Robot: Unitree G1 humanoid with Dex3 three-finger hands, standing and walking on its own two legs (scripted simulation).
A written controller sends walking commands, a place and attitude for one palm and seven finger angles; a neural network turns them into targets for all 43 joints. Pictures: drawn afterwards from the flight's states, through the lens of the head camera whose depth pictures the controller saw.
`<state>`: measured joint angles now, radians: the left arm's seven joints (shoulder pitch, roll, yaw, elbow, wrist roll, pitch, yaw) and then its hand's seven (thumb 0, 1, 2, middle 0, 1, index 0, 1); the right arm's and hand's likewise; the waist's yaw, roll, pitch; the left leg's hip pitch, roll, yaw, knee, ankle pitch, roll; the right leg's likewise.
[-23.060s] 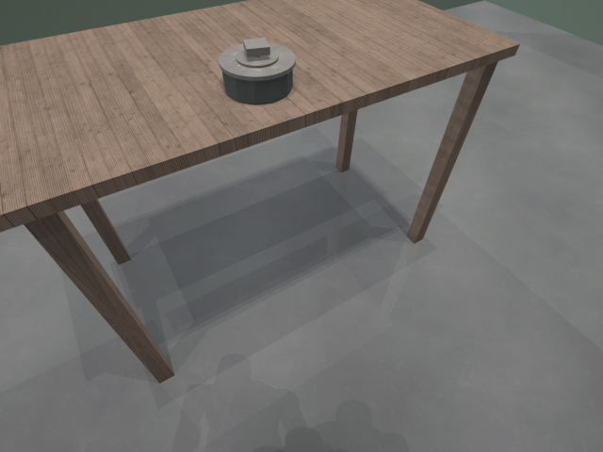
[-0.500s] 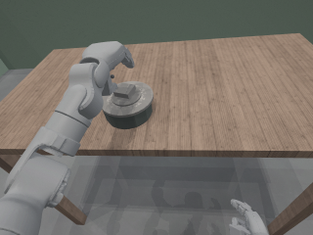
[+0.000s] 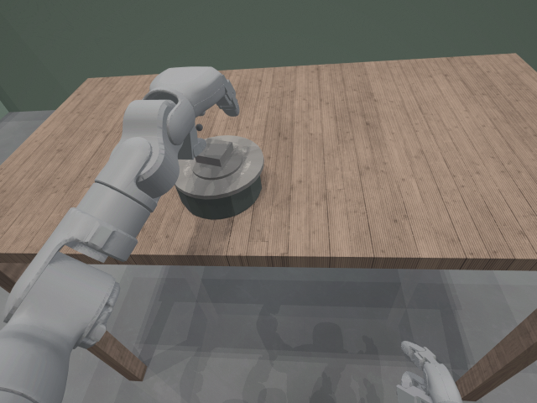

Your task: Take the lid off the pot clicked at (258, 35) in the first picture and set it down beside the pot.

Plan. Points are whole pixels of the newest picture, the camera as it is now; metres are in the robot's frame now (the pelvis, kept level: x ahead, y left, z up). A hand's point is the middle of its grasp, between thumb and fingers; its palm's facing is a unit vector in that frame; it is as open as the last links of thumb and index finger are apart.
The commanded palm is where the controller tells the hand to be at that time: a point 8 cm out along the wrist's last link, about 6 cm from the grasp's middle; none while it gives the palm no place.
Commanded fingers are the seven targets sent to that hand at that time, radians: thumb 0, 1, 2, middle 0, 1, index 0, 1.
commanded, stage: move the open hand above the knob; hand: left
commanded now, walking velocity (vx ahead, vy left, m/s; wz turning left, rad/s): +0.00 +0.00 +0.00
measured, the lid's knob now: (214, 152) +0.47 +0.10 +0.16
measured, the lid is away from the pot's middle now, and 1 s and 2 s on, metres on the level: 0.00 0.01 0.01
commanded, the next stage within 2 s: lower the open fingers around the knob in 0.10 s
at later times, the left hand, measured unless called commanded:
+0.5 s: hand (200, 151) +0.42 +0.10 +0.19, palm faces -0.18 -0.03 -0.98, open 9.9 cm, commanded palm +0.41 +0.11 +0.27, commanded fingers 0.00 -0.38 1.68 -0.87 -0.08 -0.87 -0.08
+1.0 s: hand (205, 156) +0.44 +0.10 +0.17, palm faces -0.25 -0.05 -0.97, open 10.1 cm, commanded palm +0.42 +0.11 +0.23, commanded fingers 0.00 -0.38 1.68 -0.87 -0.08 -0.87 -0.08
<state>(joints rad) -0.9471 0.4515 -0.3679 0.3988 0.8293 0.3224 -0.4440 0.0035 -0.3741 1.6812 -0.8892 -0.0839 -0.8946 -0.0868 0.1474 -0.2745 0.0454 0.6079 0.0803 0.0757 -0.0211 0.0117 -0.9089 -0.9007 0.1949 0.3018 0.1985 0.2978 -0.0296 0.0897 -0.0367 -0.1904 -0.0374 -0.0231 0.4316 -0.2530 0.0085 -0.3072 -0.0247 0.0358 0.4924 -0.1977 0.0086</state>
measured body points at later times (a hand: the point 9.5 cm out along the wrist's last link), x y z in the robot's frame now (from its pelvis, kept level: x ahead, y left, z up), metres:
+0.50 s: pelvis +0.00 +0.00 +0.00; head +0.00 -0.04 +0.45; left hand +0.42 +0.10 +0.25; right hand +0.18 -0.23 -0.10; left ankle -0.02 +0.12 -0.74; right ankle +0.04 -0.12 -0.74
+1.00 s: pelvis +0.01 +0.00 +0.00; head +0.01 -0.04 +0.45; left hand +0.45 +0.11 +0.22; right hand +0.16 -0.24 -0.12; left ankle -0.02 +0.12 -0.74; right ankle +0.04 -0.12 -0.74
